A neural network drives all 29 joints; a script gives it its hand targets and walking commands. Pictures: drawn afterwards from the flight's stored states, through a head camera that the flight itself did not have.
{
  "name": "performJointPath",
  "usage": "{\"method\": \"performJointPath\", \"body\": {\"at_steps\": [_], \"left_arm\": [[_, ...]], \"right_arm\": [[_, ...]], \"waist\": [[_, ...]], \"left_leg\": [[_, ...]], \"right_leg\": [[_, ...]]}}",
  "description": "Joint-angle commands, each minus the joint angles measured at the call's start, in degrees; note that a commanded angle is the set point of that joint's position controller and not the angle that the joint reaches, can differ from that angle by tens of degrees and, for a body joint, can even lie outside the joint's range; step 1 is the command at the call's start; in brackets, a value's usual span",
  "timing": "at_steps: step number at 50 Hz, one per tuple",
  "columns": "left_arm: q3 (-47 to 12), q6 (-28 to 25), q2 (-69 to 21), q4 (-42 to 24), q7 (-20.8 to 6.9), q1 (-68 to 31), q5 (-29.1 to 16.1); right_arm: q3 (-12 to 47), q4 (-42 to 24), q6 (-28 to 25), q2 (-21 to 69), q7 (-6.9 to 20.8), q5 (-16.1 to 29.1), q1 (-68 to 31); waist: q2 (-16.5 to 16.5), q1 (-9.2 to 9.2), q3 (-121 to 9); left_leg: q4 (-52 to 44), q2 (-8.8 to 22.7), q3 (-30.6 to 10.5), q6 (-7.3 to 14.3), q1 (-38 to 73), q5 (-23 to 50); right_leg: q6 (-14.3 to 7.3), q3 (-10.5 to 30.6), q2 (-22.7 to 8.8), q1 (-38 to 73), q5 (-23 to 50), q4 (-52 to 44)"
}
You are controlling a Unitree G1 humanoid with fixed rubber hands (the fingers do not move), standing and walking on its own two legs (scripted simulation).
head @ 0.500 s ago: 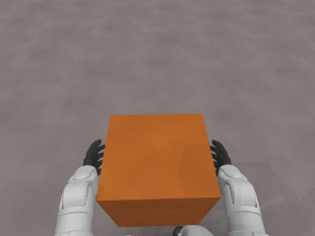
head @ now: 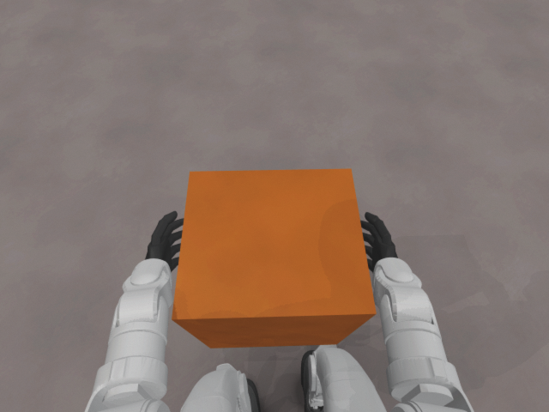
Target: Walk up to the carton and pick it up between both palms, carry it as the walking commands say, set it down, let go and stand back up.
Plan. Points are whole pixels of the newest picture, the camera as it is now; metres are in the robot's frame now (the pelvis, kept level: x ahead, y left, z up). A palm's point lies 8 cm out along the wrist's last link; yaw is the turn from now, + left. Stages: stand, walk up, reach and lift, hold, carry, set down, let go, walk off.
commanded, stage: set down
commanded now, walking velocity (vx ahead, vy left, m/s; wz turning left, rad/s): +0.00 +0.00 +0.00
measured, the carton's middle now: (272, 269) +0.33 -0.01 -0.11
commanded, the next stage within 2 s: none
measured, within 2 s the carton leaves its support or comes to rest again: neither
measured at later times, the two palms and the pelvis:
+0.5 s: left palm (175, 259) +0.37 +0.17 -0.13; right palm (361, 256) +0.35 -0.17 -0.14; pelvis -0.01 +0.00 -0.07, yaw +1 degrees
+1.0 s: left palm (185, 261) +0.39 +0.18 -0.22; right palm (345, 253) +0.39 -0.17 -0.23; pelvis -0.03 +0.00 -0.14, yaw +2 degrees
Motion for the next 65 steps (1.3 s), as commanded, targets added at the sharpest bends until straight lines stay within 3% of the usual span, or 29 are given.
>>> {"method": "performJointPath", "body": {"at_steps": [1, 3, 11, 15, 17, 19, 20, 23, 28, 29, 30, 31, 33, 37, 39, 40, 45, 46, 49, 50, 54, 56, 57, 58, 60, 61, 62, 63, 65], "left_arm": [[-27.13, -6.20, -52.12, -1.13, -13.28, -44.58, -4.92], [-27.10, -7.05, -51.09, -2.14, -13.10, -46.18, -4.90], [-26.25, -7.69, -51.97, 1.23, -12.43, -48.47, -5.64], [-28.50, -7.92, -52.45, -0.63, -11.95, -51.16, -7.35], [-28.80, -7.80, -52.40, -1.57, -11.92, -51.68, -7.71], [-29.02, -7.53, -53.18, -0.98, -11.61, -52.24, -8.37], [-28.26, -7.23, -53.31, 1.15, -11.43, -49.36, -7.58], [-29.61, -7.77, -53.37, -1.21, -11.08, -53.27, -9.78], [-29.72, -8.22, -52.59, -2.05, -10.14, -52.63, -10.52], [-30.70, -8.18, -52.96, -1.35, -9.69, -52.59, -11.27], [-30.46, -8.57, -51.76, -2.93, -9.51, -52.78, -11.41], [-30.76, -8.74, -50.75, -3.29, -9.25, -53.99, -11.63], [-29.99, -8.80, -49.21, -2.94, -8.74, -53.01, -11.61], [-28.97, -8.71, -47.58, -1.69, -8.01, -56.96, -11.75], [-28.15, -8.74, -45.99, -1.70, -7.79, -57.59, -12.23], [-28.89, -8.50, -46.45, -0.58, -7.69, -58.65, -12.53], [-29.46, -8.51, -44.60, -3.33, -6.90, -63.14, -13.76], [-29.73, -8.11, -44.47, -3.38, -6.73, -64.31, -14.57], [-29.45, -7.55, -42.46, -3.18, -6.28, -66.50, -14.70], [-29.45, -7.39, -42.25, -4.08, -5.96, -66.77, -14.71], [-29.45, -7.08, -40.00, -5.67, -4.84, -70.24, -15.86], [-30.11, -6.86, -38.79, -7.95, -3.65, -71.80, -16.88], [-30.63, -7.06, -37.11, -10.42, -2.97, -73.82, -17.80], [-31.57, -7.16, -36.18, -13.21, -2.24, -73.42, -18.71], [-31.91, -6.40, -32.70, -15.01, -0.30, -73.47, -19.27], [-32.19, -6.68, -30.29, -17.65, 0.76, -74.33, -20.00], [-34.34, -6.33, -28.00, -22.67, 1.87, -75.28, -21.21], [-35.15, -5.96, -24.91, -25.21, 3.35, -74.94, -21.89], [-37.80, -5.49, -21.91, -26.74, 5.22, -73.03, -23.65]], "right_arm": [[27.61, -7.48, -6.90, 47.26, 10.22, 7.92, -42.88], [28.27, -7.57, -7.51, 48.09, 9.99, 8.09, -44.27], [28.01, -6.51, -8.44, 46.96, 10.03, 7.98, -49.61], [29.14, -6.51, -8.35, 47.58, 9.79, 7.68, -49.56], [30.50, -8.39, -8.50, 48.24, 9.66, 8.72, -50.96], [30.29, -7.56, -8.34, 47.33, 9.49, 8.93, -51.41], [31.16, -8.30, -8.54, 47.01, 9.36, 9.03, -52.05], [31.04, -6.53, -8.38, 46.67, 9.02, 9.34, -52.36], [33.30, -9.37, -9.28, 45.59, 8.02, 10.05, -55.51], [32.91, -7.67, -9.36, 44.57, 8.00, 10.09, -53.67], [34.04, -9.08, -9.57, 45.26, 7.84, 10.55, -54.42], [32.79, -6.50, -9.41, 44.15, 7.45, 10.03, -53.48], [33.89, -6.88, -9.58, 44.29, 7.02, 10.62, -54.47], [33.30, -5.58, -9.60, 41.23, 5.94, 10.22, -58.66], [33.77, -6.00, -9.56, 40.97, 5.35, 10.64, -60.56], [32.86, -3.91, -9.45, 41.10, 5.29, 10.75, -60.45], [34.31, -5.89, -9.32, 39.41, 4.69, 11.87, -64.97], [33.62, -6.16, -9.08, 38.85, 4.41, 11.61, -65.50], [32.94, -4.55, -8.40, 37.09, 4.02, 11.87, -66.74], [33.20, -5.66, -8.42, 36.58, 3.83, 12.21, -68.17], [33.33, -6.94, -8.36, 32.44, 3.03, 13.50, -72.14], [33.21, -8.89, -8.64, 28.49, 2.96, 13.67, -72.97], [34.41, -11.45, -8.80, 27.22, 2.51, 14.98, -74.48], [35.10, -13.24, -8.70, 25.69, 2.01, 15.79, -74.12], [34.04, -13.73, -8.35, 20.68, 0.75, 16.94, -73.79], [35.05, -15.10, -8.21, 18.78, 0.29, 18.17, -74.02], [34.53, -18.18, -7.90, 15.64, -0.41, 18.68, -73.50], [35.77, -20.86, -7.65, 12.85, -1.05, 20.83, -73.95], [36.92, -23.35, -7.76, 9.56, -2.08, 23.21, -75.62]], "waist": [[-0.54, 0.34, -44.60], [-2.01, 0.79, -47.23], [-0.67, 1.98, -52.80], [-1.75, 0.48, -57.53], [-0.90, 2.26, -61.28], [-1.01, 1.16, -61.64], [-0.21, 2.52, -60.02], [-1.35, 1.05, -60.74], [-1.89, 2.07, -66.10], [-1.86, 0.85, -64.10], [-1.45, 2.88, -67.45], [-1.43, 1.42, -66.34], [-2.60, 3.08, -67.58], [-2.93, 2.52, -65.90], [-3.13, 4.57, -67.25], [-3.57, 2.66, -65.60], [-2.13, 4.65, -74.74], [-3.00, 2.77, -75.38], [-3.60, 2.72, -76.35], [-2.74, 3.85, -79.38], [-2.15, 3.29, -84.33], [-2.40, 1.94, -91.17], [-2.03, 3.27, -97.67], [-4.20, 2.49, -102.67], [-2.57, 1.71, -109.01], [-2.53, 2.85, -112.91], [-2.14, 1.71, -120.59], [-2.22, 2.62, -124.17], [-1.36, 2.44, -121.84]], "left_leg": [[-2.42, -6.86, -13.56, 1.92, -13.03, 6.32], [-0.36, -7.31, -13.42, 2.07, -15.88, 6.28], [5.42, -8.11, -13.00, 1.53, -21.68, 3.77], [8.67, -8.66, -12.99, 0.91, -24.16, 4.77], [10.64, -9.15, -11.98, 0.63, -25.27, 5.77], [11.96, -9.30, -12.27, 0.38, -28.50, 4.15], [12.15, -9.59, -12.33, 0.27, -29.44, 4.39], [14.50, -9.79, -11.93, -0.03, -31.90, 4.07], [18.00, -10.64, -11.38, -0.79, -35.56, 5.60], [18.20, -10.58, -11.82, -1.19, -36.12, 6.56], [19.47, -10.86, -11.05, -1.29, -36.03, 8.09], [19.94, -10.94, -11.30, -1.35, -37.40, 6.89], [21.25, -11.15, -10.92, -1.46, -39.06, 6.67], [23.07, -11.19, -10.88, -1.42, -44.59, 2.26], [24.85, -11.61, -9.45, -1.66, -47.03, 1.48], [24.49, -11.22, -10.16, -1.35, -47.40, 0.30], [28.06, -11.86, -8.61, -1.88, -49.36, 1.81], [28.67, -11.79, -9.06, -1.83, -49.14, 0.73], [29.59, -11.68, -8.85, -2.02, -49.87, -0.48], [30.30, -11.72, -8.53, -2.21, -49.70, 0.47], [32.16, -11.62, -8.30, -2.25, -48.37, -0.20], [33.59, -11.53, -8.35, -3.04, -44.30, 2.92], [34.53, -11.66, -7.92, -3.19, -41.73, 4.64], [35.29, -11.66, -8.04, -3.11, -39.73, 8.53], [36.40, -11.52, -8.36, -3.47, -34.22, 11.13], [37.11, -11.17, -7.78, -3.54, -31.84, 13.18], [38.21, -11.00, -8.14, -4.03, -26.66, 16.50], [38.51, -10.62, -8.00, -4.29, -23.16, 18.59], [40.37, -10.03, -7.56, -4.70, -22.41, 23.77]], "right_leg": [[0.95, 11.02, 7.28, 21.28, 8.09, 2.36], [1.23, 11.05, 7.33, 19.99, 8.84, 4.05], [0.71, 10.61, 7.72, 12.67, 4.64, 10.46], [0.86, 9.90, 8.34, 9.24, 6.39, 14.10], [0.85, 10.57, 8.29, 9.38, 7.17, 15.23], [0.95, 10.23, 8.33, 7.94, 6.25, 17.10], [0.90, 10.03, 8.50, 6.05, 6.73, 17.79], [0.71, 9.99, 8.63, 3.99, 6.53, 19.30], [1.32, 9.40, 8.91, 2.73, 8.96, 22.96], [1.13, 8.80, 9.05, -0.15, 9.67, 23.48], [1.33, 9.57, 8.83, 1.64, 11.29, 24.08], [1.44, 9.49, 8.95, 0.19, 10.62, 24.70], [1.83, 9.43, 9.09, -0.50, 10.35, 25.87], [1.69, 9.30, 9.03, -3.67, 5.71, 27.57], [1.79, 10.30, 9.01, -2.50, 5.37, 28.23], [1.89, 9.22, 8.98, -5.08, 3.81, 28.73], [1.63, 9.97, 9.05, -3.08, 5.79, 31.99], [1.83, 9.50, 9.03, -3.52, 4.77, 32.50], [1.94, 8.87, 9.05, -5.79, 2.87, 33.84], [1.82, 9.16, 8.93, -4.90, 3.57, 34.89], [1.58, 8.41, 8.60, -4.79, 1.75, 37.00], [0.99, 7.18, 8.77, -4.52, 4.56, 38.61], [0.86, 7.38, 8.86, -1.52, 6.01, 39.36], [1.16, 6.52, 9.13, 1.29, 10.34, 40.63], [1.18, 5.70, 9.20, 1.70, 11.68, 42.31], [0.69, 6.03, 9.10, 2.88, 13.43, 42.58], [0.64, 5.09, 9.50, 4.42, 15.82, 44.09], [0.85, 4.37, 9.57, 5.12, 16.99, 44.61], [0.70, 4.37, 9.21, 3.09, 20.60, 45.74]]}}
